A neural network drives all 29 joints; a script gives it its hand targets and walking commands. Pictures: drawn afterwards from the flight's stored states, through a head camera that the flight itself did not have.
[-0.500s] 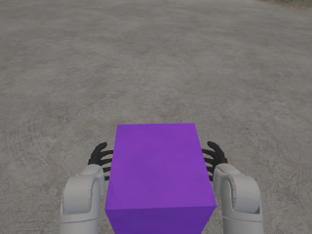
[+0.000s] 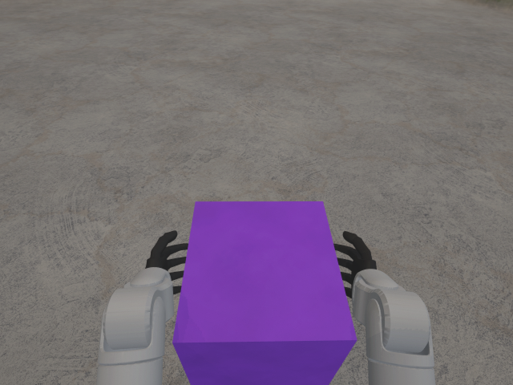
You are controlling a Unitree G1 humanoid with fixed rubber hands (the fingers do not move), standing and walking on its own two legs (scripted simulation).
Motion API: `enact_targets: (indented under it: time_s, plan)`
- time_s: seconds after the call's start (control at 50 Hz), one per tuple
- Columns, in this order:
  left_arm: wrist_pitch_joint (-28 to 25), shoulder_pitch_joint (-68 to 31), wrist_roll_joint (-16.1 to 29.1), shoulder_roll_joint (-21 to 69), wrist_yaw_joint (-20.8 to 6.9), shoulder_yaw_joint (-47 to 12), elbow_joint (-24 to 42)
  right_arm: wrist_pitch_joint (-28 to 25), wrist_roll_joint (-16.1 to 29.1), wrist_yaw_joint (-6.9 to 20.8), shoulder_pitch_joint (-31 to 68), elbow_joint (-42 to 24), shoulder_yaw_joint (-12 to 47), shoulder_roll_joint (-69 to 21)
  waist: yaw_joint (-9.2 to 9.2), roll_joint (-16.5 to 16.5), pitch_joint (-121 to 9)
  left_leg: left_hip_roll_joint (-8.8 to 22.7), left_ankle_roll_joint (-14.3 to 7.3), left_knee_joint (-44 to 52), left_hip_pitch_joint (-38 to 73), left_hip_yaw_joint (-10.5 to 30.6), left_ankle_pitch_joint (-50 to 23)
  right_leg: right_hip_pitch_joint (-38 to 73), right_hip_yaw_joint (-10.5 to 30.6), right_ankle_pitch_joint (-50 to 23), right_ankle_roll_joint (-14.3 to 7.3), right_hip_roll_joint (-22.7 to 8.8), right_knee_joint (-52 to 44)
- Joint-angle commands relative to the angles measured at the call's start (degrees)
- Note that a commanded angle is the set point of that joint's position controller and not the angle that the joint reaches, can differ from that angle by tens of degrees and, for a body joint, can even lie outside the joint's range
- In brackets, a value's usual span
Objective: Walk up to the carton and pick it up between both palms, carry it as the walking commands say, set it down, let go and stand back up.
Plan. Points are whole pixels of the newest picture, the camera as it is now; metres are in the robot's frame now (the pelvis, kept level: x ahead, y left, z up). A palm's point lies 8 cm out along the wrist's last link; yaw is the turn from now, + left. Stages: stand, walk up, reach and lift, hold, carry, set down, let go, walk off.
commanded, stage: carry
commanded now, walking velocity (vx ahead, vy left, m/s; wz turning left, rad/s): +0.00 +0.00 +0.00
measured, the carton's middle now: (259, 302) +0.27 +0.00 +0.02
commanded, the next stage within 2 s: hold in 1.18 s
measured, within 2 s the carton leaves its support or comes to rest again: neither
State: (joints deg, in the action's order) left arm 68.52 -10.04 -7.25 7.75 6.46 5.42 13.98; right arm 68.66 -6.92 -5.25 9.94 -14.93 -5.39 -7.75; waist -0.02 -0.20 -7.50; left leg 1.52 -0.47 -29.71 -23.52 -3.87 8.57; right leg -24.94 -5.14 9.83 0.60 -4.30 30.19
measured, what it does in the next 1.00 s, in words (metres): shifts its weight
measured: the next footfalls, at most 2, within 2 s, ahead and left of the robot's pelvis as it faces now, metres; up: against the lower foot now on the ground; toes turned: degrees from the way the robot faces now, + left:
none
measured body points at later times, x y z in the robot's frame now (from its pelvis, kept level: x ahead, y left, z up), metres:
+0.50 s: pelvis +0.04 +0.00 +0.00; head +0.02 +0.00 +0.45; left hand +0.33 +0.14 +0.07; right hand +0.32 -0.15 +0.07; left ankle +0.08 +0.12 -0.73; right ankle +0.09 -0.13 -0.73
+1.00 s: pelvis +0.06 +0.00 +0.00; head +0.04 +0.00 +0.45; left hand +0.35 +0.15 +0.06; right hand +0.35 -0.15 +0.06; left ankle +0.08 +0.12 -0.73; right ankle +0.09 -0.13 -0.73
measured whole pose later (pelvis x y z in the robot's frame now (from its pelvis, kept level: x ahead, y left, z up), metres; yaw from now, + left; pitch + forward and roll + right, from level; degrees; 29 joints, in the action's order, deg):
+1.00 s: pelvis +0.06 +0.00 +0.00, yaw +0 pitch +3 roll +0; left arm 55.9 -9.0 -9.1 7.6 5.0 5.6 5.7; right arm 55.2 -8.3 -4.1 8.4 -6.2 -5.0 -7.6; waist -0.2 -0.3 -7.0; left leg 2.2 0.0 -30.2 -19.4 -4.5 14.1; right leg -20.5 -5.3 12.1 1.3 -4.2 29.5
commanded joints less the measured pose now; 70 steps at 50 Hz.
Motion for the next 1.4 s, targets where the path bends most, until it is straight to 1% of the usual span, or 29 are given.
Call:
enact_targets:
  time_s: [0.0, 0.06, 0.14, 0.24, 0.36, 0.44, 0.54, 0.6, 0.66, 0.76, 1.04, 1.16, 1.18, 1.2, 1.22, 1.24, 1.26, 1.28, 1.3, 1.32, 1.38]
  plan:
    - [-0.58, -27.82, 23.56, 52.83, -15.14, -40.22, 4.02, -0.38, 22.66, 14.22, 26.24, -2.17, 39.50, -52.45, -0.24, 1.05, -9.17, 4.45, -0.34, 9.29, 1.30, 5.02, 15.53, 5.14, 3.66, 13.16, -0.67, -2.48, -6.43]
    - [-0.82, -27.74, 23.49, 52.75, -15.26, -39.98, 3.76, -0.74, 22.22, 14.04, 25.96, -2.07, 39.20, -52.29, -0.18, 0.13, -9.26, 4.33, -0.23, 8.44, 2.42, 4.69, 13.43, 4.38, 4.51, 13.43, -0.66, -3.32, -7.57]
    - [-1.45, -27.53, 23.04, 52.59, -15.31, -39.37, 3.16, -1.48, 21.51, 13.88, 25.55, -1.39, 38.71, -52.14, -0.16, -0.44, -9.86, 4.29, -0.29, 7.41, 3.71, 4.37, 10.25, 4.59, 5.01, 11.80, -0.68, -4.18, -8.19]
    - [-2.26, -27.11, 22.35, 52.48, -15.14, -38.85, 2.78, -2.26, 21.37, 13.76, 25.75, -1.67, 38.92, -51.94, -0.16, -0.94, -11.07, 4.57, -0.44, 5.92, 5.43, 3.93, 4.91, 6.09, 4.82, 6.45, -0.76, -4.58, -7.34]
    - [-3.86, -26.41, 20.58, 52.08, -14.91, -37.22, 0.72, -3.80, 20.14, 13.85, 25.31, 0.07, 37.87, -51.36, -0.20, -0.51, -11.77, 4.98, -0.68, 5.40, 6.27, 3.84, 1.63, 7.93, 4.23, 1.31, -0.95, -4.52, -5.94]
    - [-6.17, -26.26, 18.80, 51.57, -14.82, -35.35, -1.91, -6.15, 18.37, 13.91, 25.07, 2.80, 36.05, -50.81, -0.26, -0.36, -11.98, 5.18, -0.75, 5.11, 6.61, 3.69, 0.27, 8.69, 3.95, -0.89, -0.93, -4.43, -5.26]
    - [-10.70, -26.44, 16.10, 50.55, -14.64, -32.44, -5.77, -10.86, 15.40, 13.71, 25.05, 6.97, 32.92, -49.71, -0.30, -0.17, -12.22, 5.40, -0.72, 4.77, 6.97, 3.46, -0.87, 9.21, 3.70, -2.17, -0.78, -4.27, -4.62]
    - [-13.00, -26.39, 15.68, 50.09, -14.34, -32.41, -5.56, -13.31, 14.86, 13.37, 25.06, 6.88, 32.70, -49.25, -0.27, -0.08, -12.62, 5.56, -0.63, 4.43, 7.36, 3.34, -1.85, 9.58, 3.54, -3.06, -0.64, -4.21, -4.24]
    - [-13.99, -25.47, 15.71, 49.41, -14.04, -33.13, -4.46, -14.40, 14.94, 13.04, 24.03, 6.00, 33.25, -48.62, -0.23, 0.04, -13.12, 5.76, -0.56, 3.97, 7.88, 3.24, -3.31, 10.11, 3.35, -4.41, -0.54, -4.20, -3.89]
    - [-14.20, -23.85, 15.72, 48.34, -13.84, -34.01, -3.25, -14.64, 15.20, 12.78, 22.24, 4.85, 34.00, -47.30, -0.17, 0.38, -12.88, 6.03, -0.47, 3.78, 8.21, 3.20, -4.41, 10.49, 3.11, -5.22, -0.46, -4.23, -3.78]
    - [-14.31, -23.59, 15.53, 47.51, -13.90, -33.58, -3.60, -14.57, 15.44, 12.72, 22.24, 5.06, 33.74, -46.32, -0.18, 0.38, -11.09, 6.24, -0.14, 4.54, 7.80, 3.12, -2.32, 10.43, 3.21, -2.71, -0.30, -4.28, -4.66]
    - [-13.12, -23.61, 16.82, 47.89, -13.84, -34.85, -1.39, -13.36, 16.81, 12.57, 22.24, 2.84, 35.13, -46.61, -0.16, 0.21, -11.31, 6.24, -0.15, 4.23, 8.14, 2.87, -2.68, 10.68, 3.26, -3.17, -0.30, -4.37, -4.71]
    - [-17.29, -14.68, 3.21, 38.81, -14.63, -17.41, -21.50, -17.16, 0.73, 12.97, 11.84, 22.94, 15.02, -39.31, 1.53, -0.64, 11.63, -4.50, 0.13, 10.11, 13.30, 8.03, 4.64, 19.24, 6.13, -1.05, -3.46, 8.72, -9.03]
    - [-22.36, -16.16, 2.27, 36.52, -14.78, -17.51, -26.79, -22.10, -0.04, 12.63, 17.09, 24.78, 15.53, -39.20, 1.48, -1.02, 10.26, -4.73, -0.62, 10.63, 11.91, 8.07, 5.87, 21.66, 7.82, -1.81, -3.14, 8.87, -9.15]
    - [-26.33, -21.39, 5.38, 41.27, -15.40, -22.89, -19.65, -25.66, 3.08, 13.42, 21.05, 20.87, 20.21, -44.17, 2.57, -0.99, 3.64, -5.01, -0.63, 9.28, 15.89, 9.06, 0.91, 23.45, 8.82, -6.19, -2.74, 8.97, -8.06]
    - [-27.96, -25.44, 8.65, 48.66, -16.00, -29.17, -14.18, -27.11, 6.32, 14.61, 22.73, 17.96, 25.21, -49.96, 2.43, 0.13, -3.83, -5.10, -0.38, 7.67, 19.85, 9.81, -7.64, 24.99, 9.49, -13.15, -2.24, 8.96, -6.90]
    - [-28.55, -26.68, 10.81, 51.72, -16.30, -32.95, -10.79, -27.67, 9.32, 15.48, 24.06, 14.35, 29.32, -53.33, 1.66, 1.16, -10.86, -5.48, 0.36, 6.50, 23.98, 9.61, -15.54, 26.96, 9.75, -18.52, -1.59, 9.36, -6.28]
    - [-29.24, -28.33, 12.30, 52.42, -16.23, -35.83, -7.67, -28.38, 11.50, 15.82, 24.99, 11.20, 31.31, -53.76, 1.70, 2.19, -15.46, -5.15, 0.79, 6.28, 25.77, 9.48, -19.37, 28.87, 9.85, -20.53, -1.44, 9.73, -6.13]
    - [-29.38, -27.26, 11.55, 51.70, -15.96, -35.81, -8.05, -28.66, 11.87, 15.89, 25.22, 10.67, 31.97, -52.20, 0.88, 2.61, -15.48, -4.98, 0.79, 6.78, 25.30, 9.38, -19.42, 29.48, 10.05, -20.38, -1.57, 9.81, -6.85]
    - [-29.32, -25.86, 10.70, 51.01, -15.81, -35.44, -9.44, -28.52, 11.29, 15.83, 23.99, 11.34, 31.65, -50.43, 1.34, 2.32, -13.26, -4.98, 0.60, 7.53, 24.89, 9.56, -17.64, 28.99, 10.21, -19.74, -1.67, 9.68, -7.84]
    - [-28.64, -24.98, 7.86, 48.82, -16.62, -30.71, -15.90, -27.51, 8.23, 15.77, 22.76, 17.58, 28.13, -47.56, 1.74, 1.25, -3.20, -5.48, 0.03, 9.92, 20.08, 9.31, -5.45, 26.80, 10.20, -11.11, -2.01, 8.78, -10.57]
